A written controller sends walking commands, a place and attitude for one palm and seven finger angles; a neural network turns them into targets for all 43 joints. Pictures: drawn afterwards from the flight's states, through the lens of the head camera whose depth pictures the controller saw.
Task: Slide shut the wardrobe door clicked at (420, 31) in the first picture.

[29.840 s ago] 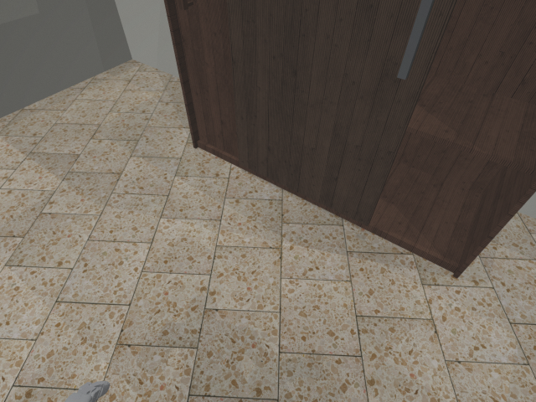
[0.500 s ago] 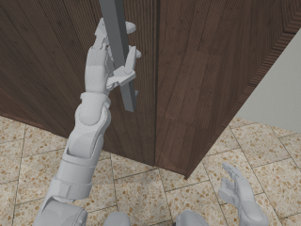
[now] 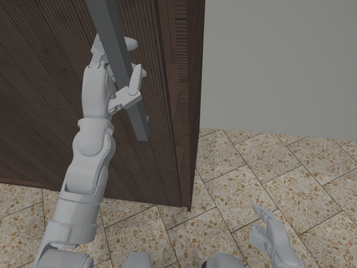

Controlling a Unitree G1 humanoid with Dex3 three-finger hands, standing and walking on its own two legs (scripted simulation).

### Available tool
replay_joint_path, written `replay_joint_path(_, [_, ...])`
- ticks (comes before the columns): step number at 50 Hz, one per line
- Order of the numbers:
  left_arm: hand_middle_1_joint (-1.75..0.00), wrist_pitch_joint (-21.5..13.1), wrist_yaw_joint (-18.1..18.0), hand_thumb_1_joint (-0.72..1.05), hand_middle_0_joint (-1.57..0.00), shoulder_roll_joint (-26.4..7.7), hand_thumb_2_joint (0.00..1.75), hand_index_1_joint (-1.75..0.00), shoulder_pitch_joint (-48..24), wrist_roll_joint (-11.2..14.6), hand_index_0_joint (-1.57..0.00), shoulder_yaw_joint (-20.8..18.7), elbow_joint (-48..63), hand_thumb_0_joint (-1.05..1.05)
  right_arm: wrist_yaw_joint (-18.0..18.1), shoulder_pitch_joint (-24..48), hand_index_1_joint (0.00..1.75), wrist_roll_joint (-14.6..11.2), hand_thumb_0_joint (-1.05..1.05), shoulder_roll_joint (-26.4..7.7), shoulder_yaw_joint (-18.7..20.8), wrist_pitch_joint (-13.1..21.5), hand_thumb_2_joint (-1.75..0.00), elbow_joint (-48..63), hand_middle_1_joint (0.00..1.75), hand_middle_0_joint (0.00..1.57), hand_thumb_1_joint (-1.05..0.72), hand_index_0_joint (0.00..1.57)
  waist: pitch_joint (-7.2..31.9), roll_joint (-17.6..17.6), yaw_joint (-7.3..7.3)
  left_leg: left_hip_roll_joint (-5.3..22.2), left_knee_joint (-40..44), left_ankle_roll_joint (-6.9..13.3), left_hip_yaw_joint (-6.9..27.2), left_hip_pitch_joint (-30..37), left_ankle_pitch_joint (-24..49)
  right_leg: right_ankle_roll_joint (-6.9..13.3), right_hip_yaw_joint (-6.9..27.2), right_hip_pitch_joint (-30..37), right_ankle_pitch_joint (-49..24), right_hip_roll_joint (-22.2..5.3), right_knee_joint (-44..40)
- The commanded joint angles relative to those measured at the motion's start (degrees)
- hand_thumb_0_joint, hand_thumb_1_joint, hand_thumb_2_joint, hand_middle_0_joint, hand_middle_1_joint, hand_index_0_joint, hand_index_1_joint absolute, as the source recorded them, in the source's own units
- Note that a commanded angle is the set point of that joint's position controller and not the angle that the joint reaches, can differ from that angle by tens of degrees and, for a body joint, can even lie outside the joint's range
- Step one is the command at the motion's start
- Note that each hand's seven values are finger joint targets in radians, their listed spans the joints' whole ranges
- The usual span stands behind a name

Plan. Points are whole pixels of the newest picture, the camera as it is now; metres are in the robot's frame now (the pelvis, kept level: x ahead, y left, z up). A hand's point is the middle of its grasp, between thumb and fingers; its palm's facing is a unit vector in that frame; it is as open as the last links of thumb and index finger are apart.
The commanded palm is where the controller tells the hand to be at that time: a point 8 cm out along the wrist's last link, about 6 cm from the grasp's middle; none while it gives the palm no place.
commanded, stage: step sideways, sliding the door along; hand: left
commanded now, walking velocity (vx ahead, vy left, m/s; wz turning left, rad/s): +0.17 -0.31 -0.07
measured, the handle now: (130, 76) +0.41 +0.12 +0.20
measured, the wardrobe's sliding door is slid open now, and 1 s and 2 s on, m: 0.03 0.00 0.00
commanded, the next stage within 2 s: stop walking and hold the door there in 0.66 s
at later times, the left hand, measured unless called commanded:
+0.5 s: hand (155, 85) +0.37 +0.07 +0.22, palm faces +0.38 -0.92 -0.08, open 6.7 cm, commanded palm +0.33 +0.04 +0.23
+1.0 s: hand (153, 85) +0.38 +0.07 +0.21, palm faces +0.57 -0.80 -0.20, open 7.3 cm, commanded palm +0.33 +0.09 +0.21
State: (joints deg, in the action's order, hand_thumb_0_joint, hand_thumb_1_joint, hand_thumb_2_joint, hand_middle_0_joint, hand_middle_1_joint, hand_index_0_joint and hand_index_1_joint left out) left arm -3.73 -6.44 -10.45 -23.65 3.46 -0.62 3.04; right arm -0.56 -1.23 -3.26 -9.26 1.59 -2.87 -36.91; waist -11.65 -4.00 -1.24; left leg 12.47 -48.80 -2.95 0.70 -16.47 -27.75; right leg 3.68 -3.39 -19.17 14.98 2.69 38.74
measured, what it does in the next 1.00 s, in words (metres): steps to the right: left foot, then right foot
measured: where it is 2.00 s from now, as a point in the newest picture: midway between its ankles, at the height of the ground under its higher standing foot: outside the picture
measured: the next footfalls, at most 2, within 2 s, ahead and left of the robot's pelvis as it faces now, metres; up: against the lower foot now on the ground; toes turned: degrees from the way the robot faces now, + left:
left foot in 0.16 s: +0.01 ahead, +0.10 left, +0.00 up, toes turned +6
right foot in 0.42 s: +0.10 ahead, -0.32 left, +0.00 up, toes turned -2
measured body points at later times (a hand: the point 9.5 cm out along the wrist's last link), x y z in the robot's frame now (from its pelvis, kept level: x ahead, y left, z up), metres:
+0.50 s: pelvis -0.02 -0.16 +0.00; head +0.01 -0.16 +0.45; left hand +0.35 +0.11 +0.22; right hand +0.16 -0.35 -0.11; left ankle -0.03 +0.07 -0.70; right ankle +0.01 -0.30 -0.72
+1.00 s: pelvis +0.04 -0.23 +0.02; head +0.09 -0.23 +0.46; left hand +0.34 +0.11 +0.23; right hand +0.24 -0.48 -0.07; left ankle +0.04 -0.11 -0.72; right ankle +0.06 -0.32 -0.71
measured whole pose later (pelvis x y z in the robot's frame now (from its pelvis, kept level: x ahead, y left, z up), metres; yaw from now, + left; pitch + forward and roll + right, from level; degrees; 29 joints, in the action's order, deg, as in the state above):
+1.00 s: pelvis +0.04 -0.23 +0.02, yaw -1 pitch -2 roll +0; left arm -4.4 -9.3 -25.2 -13.2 4.9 -24.9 -2.9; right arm 3.1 -4.8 -3.3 -14.9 1.3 1.7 -36.9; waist -7.0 -0.2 -2.4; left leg 2.9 -30.6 -0.3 -5.8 -12.0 -14.3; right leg 1.8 -2.3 -15.7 15.3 1.3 33.5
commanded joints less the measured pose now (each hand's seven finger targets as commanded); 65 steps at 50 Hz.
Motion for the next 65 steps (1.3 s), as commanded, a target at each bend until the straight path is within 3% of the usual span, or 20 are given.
replay_joint_path(1, [-1.40,-6.2,1.9,0.90,-0.45,-7.1,0.90,-1.40,-29.0,-0.3,-0.45,1.6,22.8,0.00,1.3,4.6,0.30,0.9,0.00,-3.7,0.6,5.0,-0.90,7.8,0.30,0.20,-0.90,0.20,29.7,17.7,1.79,-8.0,-12.8,2.1,-0.2,-3.3,-3.5,7.5,21.6,12.7,-23.0,-15.8,-17.0])
replay_joint_path(6, [-1.40,-6.8,0.9,0.90,-0.45,-9.2,0.90,-1.40,-26.9,-0.2,-0.45,-0.1,18.9,0.00,2.8,0.9,0.30,1.3,0.00,-6.2,1.3,4.0,-0.90,7.1,0.30,0.20,-0.90,0.20,35.7,6.0,2.28,-8.5,29.8,2.8,-7.3,13.2,18.2,2.4,14.2,14.6,-19.2,-9.7,-9.2])
replay_joint_path(8, [-1.40,-6.8,1.9,0.90,-0.45,-4.2,0.90,-1.40,-27.6,0.6,-0.45,4.8,16.2,0.00,2.8,2.5,0.30,1.0,0.00,-9.3,2.8,4.2,-0.90,9.5,0.30,0.20,-0.90,0.20,30.9,-14.9,2.04,12.1,32.2,10.3,12.6,27.8,37.9,-2.5,6.6,-8.5,-1.5,-2.1,5.7])
replay_joint_path(10, [-1.40,-6.1,3.6,0.90,-0.45,-1.5,0.90,-1.40,-30.7,0.3,-0.45,5.4,12.3,0.00,1.0,4.5,0.30,1.0,0.00,-6.7,1.3,3.5,-0.90,9.1,0.30,0.20,-0.90,0.20,29.4,-9.1,0.53,19.3,29.5,17.3,17.1,25.9,44.3,-4.2,11.4,-12.7,9.4,-1.9,24.4])
replay_joint_path(19, [-1.40,-4.5,4.6,0.90,-0.45,8.8,0.90,-1.40,-40.5,0.6,-0.45,15.4,5.2,0.00,-0.1,-1.4,0.30,-1.2,0.00,-9.8,1.4,4.1,-0.90,10.1,0.30,0.20,-0.90,0.20,27.4,-11.5,3.56,5.4,17.0,7.1,-3.8,19.5,37.0,-3.5,-3.1,6.0,0.0,0.0,-7.3])
replay_joint_path(24, [-1.40,-3.1,1.4,0.90,-0.45,-5.1,0.90,-1.40,-37.9,0.0,-0.45,5.2,4.4,0.00,0.9,-1.6,0.30,-1.5,0.00,-8.2,2.3,4.2,-0.90,6.1,0.30,0.20,-0.90,0.20,28.8,19.3,2.85,-9.4,-0.7,2.3,-4.9,-0.3,6.9,4.3,14.3,20.4,-34.1,-13.5,-14.7])
replay_joint_path(27, [-1.40,-4.1,1.5,0.90,-0.45,-2.2,0.90,-1.40,-40.4,1.6,-0.45,6.7,10.6,0.00,1.6,-0.6,0.30,-0.4,0.00,-7.8,2.0,4.6,-0.90,5.5,0.30,0.20,-0.90,0.20,30.2,2.2,4.48,-4.9,21.3,4.8,-2.2,15.5,18.1,0.1,5.3,9.4,-26.4,-10.5,-1.4])
replay_joint_path(28, [-1.40,-4.8,1.8,0.90,-0.45,-0.7,0.90,-1.40,-39.4,2.5,-0.45,7.6,14.0,0.00,1.8,0.7,0.30,0.2,0.00,-11.0,2.9,4.7,-0.90,7.7,0.30,0.20,-0.90,0.20,29.1,-17.1,4.35,6.7,25.9,8.9,11.4,26.4,33.3,-4.3,-1.1,-4.9,-10.9,-3.7,9.4])
replay_joint_path(29, [-1.40,-5.9,2.0,0.90,-0.45,0.0,0.90,-1.40,-39.6,2.8,-0.45,8.3,14.9,0.00,0.8,1.4,0.30,0.4,0.00,-9.3,2.1,3.8,-0.90,8.6,0.30,0.20,-0.90,0.20,28.3,-21.5,3.66,13.6,27.9,12.2,19.7,30.4,44.8,-3.8,1.3,-13.0,13.5,-3.2,17.3])
replay_joint_path(32, [-1.40,-6.4,2.2,0.90,-0.45,-2.9,0.90,-1.40,-35.5,2.9,-0.45,5.4,15.3,0.00,-0.8,1.1,0.30,-0.6,0.00,-8.8,2.8,3.9,-0.90,9.5,0.30,0.20,-0.90,0.20,27.6,-12.6,2.06,12.1,17.5,12.0,6.0,32.9,62.3,-3.0,4.8,-9.3,13.3,-4.8,7.0])
replay_joint_path(36, [-1.40,-5.6,2.4,0.90,-0.45,-7.0,0.90,-1.40,-31.1,1.6,-0.45,1.8,15.7,0.00,-1.9,0.5,0.30,-1.4,0.00,-10.4,2.7,4.3,-0.90,11.5,0.30,0.20,-0.90,0.20,28.6,-10.3,1.67,4.2,9.5,5.0,-3.2,17.9,43.0,-3.3,-1.6,14.8,-8.2,-0.5,-9.7])
replay_joint_path(38, [-1.40,-4.0,2.1,0.90,-0.45,-11.7,0.90,-1.40,-26.6,0.9,-0.45,-0.7,15.4,0.00,-1.3,0.1,0.30,-2.1,0.00,-9.2,2.4,4.7,-0.90,12.0,0.30,0.20,-0.90,0.20,27.6,10.1,2.15,-5.6,0.6,2.3,-6.4,3.4,19.4,0.4,10.5,24.1,-34.2,-9.6,-13.4])
replay_joint_path(39, [-1.40,-3.8,-0.2,0.90,-0.45,-47.6,0.90,-1.40,-14.4,-0.3,-0.45,-35.6,-7.6,0.00,0.5,-3.0,0.30,-0.8,0.00,-13.0,3.8,4.9,-0.90,7.0,0.30,0.20,-0.90,0.20,25.6,17.4,0.69,-9.6,-4.7,1.6,-7.5,-5.3,0.3,3.3,18.1,21.2,-45.9,-14.6,-13.8])
replay_joint_path(41, [-1.40,-3.8,0.7,0.90,-0.45,-30.9,0.90,-1.40,-17.0,0.1,-0.45,-22.4,0.7,0.00,0.7,-0.8,0.30,0.1,0.00,-10.7,3.2,5.7,-0.90,6.9,0.30,0.20,-0.90,0.20,24.4,15.5,-0.81,-9.0,-14.8,1.6,0.6,-9.0,-8.1,6.1,24.5,20.9,-51.6,-18.9,-14.5])
replay_joint_path(43, [-1.40,-5.7,-0.8,0.90,-0.45,-31.2,0.90,-1.40,-19.6,0.2,-0.45,-24.2,8.8,0.00,2.0,-0.9,0.30,0.5,0.00,-9.2,0.4,7.6,-0.90,5.5,0.30,0.20,-0.90,0.20,26.8,4.9,1.07,-7.1,3.5,2.6,0.0,-6.5,-7.0,6.8,21.4,22.2,-55.8,-20.8,-11.4])
replay_joint_path(46, [-1.40,-6.7,-2.8,0.90,-0.45,-32.4,0.90,-1.40,-9.3,-0.3,-0.45,-27.9,10.0,0.00,4.2,-2.5,0.30,0.3,0.00,-9.3,0.6,7.5,-0.90,7.2,0.30,0.20,-0.90,0.20,36.3,4.8,1.48,-9.1,26.9,2.6,-5.7,11.7,23.8,0.0,11.0,24.9,-53.9,-13.7,-2.3])
replay_joint_path(49, [-1.40,-6.8,-2.8,0.90,-0.45,-29.2,0.90,-1.40,-3.6,0.6,-0.45,-26.1,11.6,0.00,3.9,-1.8,0.30,-1.2,0.00,-11.9,1.5,7.5,-0.90,9.0,0.30,0.20,-0.90,0.20,33.6,-3.5,-0.08,4.9,19.6,8.5,3.6,25.4,62.0,-4.7,8.1,5.6,-16.4,-8.1,-5.4])
replay_joint_path(53, [-1.40,-6.3,-3.2,0.90,-0.45,-30.8,0.90,-1.40,-0.7,-1.0,-0.45,-26.8,9.7,0.00,4.3,-1.0,0.30,0.2,0.00,-12.5,1.0,8.5,-0.90,8.8,0.30,0.20,-0.90,0.20,25.6,-8.4,1.40,0.7,18.2,5.2,-0.9,20.3,53.2,-2.9,9.0,5.4,-26.9,-8.0,-11.0])
replay_joint_path(56, [-1.40,-6.0,-3.5,0.90,-0.45,-31.4,0.90,-1.40,2.0,-0.5,-0.45,-27.9,7.1,0.00,4.7,-2.7,0.30,0.2,0.00,-12.0,1.2,8.1,-0.90,8.4,0.30,0.20,-0.90,0.20,27.9,3.0,1.44,-3.5,16.7,3.1,-3.0,12.8,35.5,-2.3,14.2,13.7,-46.1,-11.3,-12.5])
replay_joint_path(65, [-1.40,-5.5,-3.1,0.90,-0.45,-31.9,0.90,-1.40,1.3,-0.9,-0.45,-27.5,-0.3,0.00,5.7,-2.3,0.30,0.7,0.00,-12.9,0.6,7.5,-0.90,7.8,0.30,0.20,-0.90,0.20,23.4,-1.0,0.73,-4.0,27.1,5.5,-0.1,9.5,15.2,-2.9,13.9,6.2,-7.5,-7.6,-18.8])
